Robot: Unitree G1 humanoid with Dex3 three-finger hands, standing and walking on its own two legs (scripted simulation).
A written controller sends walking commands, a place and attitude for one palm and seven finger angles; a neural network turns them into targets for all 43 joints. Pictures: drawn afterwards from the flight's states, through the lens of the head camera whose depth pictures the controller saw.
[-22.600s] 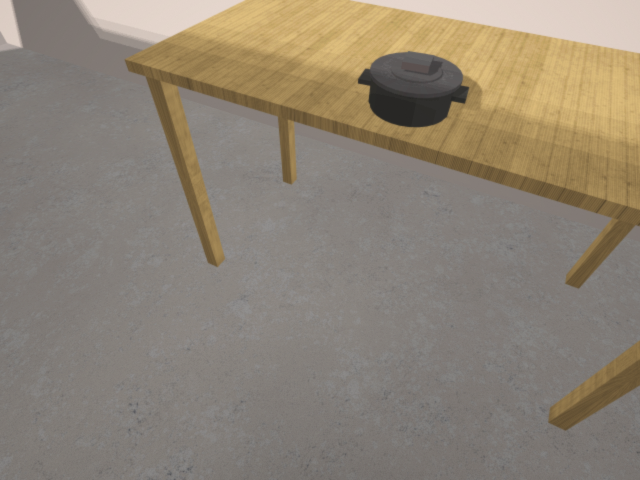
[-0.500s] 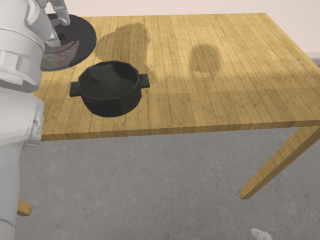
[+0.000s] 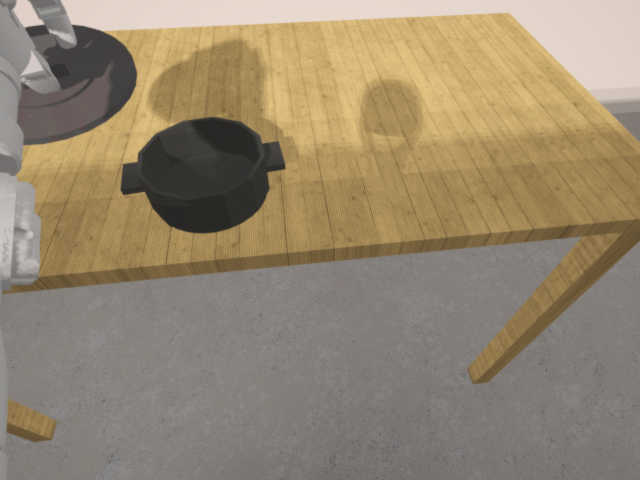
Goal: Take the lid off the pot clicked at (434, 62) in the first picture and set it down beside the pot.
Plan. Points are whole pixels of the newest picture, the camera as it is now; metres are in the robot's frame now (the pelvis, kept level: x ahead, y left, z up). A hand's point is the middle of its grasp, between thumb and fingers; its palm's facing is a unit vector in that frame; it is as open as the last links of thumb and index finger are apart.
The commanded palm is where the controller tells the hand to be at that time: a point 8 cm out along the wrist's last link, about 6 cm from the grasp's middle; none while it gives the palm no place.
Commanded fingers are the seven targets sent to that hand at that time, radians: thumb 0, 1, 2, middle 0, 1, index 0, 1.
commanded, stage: move the lid sideways beside the pot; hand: left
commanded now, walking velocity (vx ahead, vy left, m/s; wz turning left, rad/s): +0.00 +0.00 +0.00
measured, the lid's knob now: (33, 59) +0.50 +0.27 +0.27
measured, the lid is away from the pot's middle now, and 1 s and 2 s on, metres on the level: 0.14 0.24 0.23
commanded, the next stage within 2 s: lower the lid onto the table in 0.94 s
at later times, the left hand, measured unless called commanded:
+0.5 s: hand out of the picture +0.46 +0.32 +0.29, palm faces -0.22 -0.17 -0.96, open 9.0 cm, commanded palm +0.47 +0.32 +0.36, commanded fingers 0.00 0.50 1.01 -0.66 -1.14 -0.71 -1.11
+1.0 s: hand out of the picture +0.46 +0.36 +0.29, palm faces -0.22 -0.18 -0.96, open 9.0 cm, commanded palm +0.47 +0.36 +0.36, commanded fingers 0.00 0.50 1.01 -0.66 -1.14 -0.71 -1.11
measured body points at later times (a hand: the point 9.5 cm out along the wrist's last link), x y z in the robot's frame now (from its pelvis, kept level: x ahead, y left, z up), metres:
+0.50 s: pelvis +0.01 +0.00 +0.00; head +0.05 -0.01 +0.45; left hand +0.47 +0.32 +0.34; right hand +0.08 -0.29 -0.12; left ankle +0.03 +0.10 -0.74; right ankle -0.06 -0.14 -0.74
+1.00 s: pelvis +0.01 +0.00 +0.00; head +0.07 +0.00 +0.44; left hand +0.47 +0.36 +0.34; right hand +0.06 -0.28 -0.13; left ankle +0.03 +0.10 -0.74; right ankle -0.06 -0.14 -0.74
